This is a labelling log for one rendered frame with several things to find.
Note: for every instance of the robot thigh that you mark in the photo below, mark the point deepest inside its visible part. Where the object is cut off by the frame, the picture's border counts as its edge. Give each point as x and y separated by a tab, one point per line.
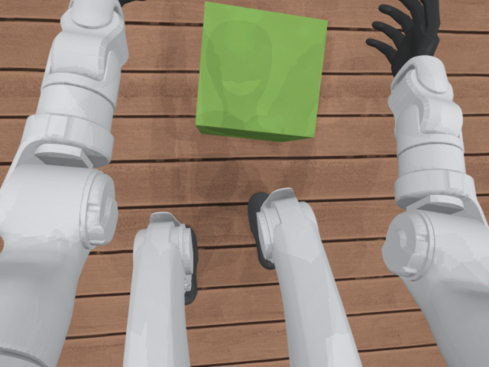
318	331
156	328

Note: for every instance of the left robot upper arm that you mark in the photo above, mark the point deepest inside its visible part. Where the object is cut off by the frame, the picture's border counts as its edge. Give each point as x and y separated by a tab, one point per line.
50	218

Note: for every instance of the robot right hand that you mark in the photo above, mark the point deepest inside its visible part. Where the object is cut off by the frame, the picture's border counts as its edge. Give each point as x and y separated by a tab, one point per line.
420	32

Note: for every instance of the robot left forearm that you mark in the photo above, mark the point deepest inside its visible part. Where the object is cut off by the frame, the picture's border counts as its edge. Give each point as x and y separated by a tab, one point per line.
79	91

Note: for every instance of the carton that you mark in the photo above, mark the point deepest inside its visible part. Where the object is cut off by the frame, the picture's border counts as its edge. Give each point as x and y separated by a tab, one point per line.
260	73

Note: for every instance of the robot right forearm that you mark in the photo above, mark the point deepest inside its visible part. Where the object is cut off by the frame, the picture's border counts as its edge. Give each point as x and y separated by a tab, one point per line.
430	148

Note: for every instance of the left robot thigh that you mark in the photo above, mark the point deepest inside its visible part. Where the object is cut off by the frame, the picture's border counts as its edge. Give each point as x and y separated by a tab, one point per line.
156	328

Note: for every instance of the right robot thigh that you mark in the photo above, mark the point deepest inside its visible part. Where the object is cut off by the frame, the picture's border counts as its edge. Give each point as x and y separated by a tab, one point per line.
318	331

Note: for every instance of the right robot upper arm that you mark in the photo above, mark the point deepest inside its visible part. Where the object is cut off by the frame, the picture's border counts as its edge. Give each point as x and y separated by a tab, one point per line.
443	260

